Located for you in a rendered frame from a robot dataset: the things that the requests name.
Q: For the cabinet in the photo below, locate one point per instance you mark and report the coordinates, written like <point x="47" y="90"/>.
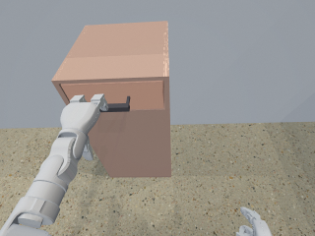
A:
<point x="134" y="143"/>

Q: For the robot left upper arm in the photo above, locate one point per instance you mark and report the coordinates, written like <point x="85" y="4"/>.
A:
<point x="21" y="230"/>

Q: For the robot right hand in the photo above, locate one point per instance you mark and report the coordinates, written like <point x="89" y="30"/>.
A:
<point x="259" y="226"/>

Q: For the drawer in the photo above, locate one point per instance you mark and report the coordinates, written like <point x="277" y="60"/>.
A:
<point x="143" y="94"/>

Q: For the left robot forearm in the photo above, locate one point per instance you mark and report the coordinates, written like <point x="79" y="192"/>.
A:
<point x="41" y="204"/>

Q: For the robot left hand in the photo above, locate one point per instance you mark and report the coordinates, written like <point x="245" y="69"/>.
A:
<point x="82" y="116"/>

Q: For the handle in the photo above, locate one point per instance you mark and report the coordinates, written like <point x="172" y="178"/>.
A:
<point x="118" y="107"/>

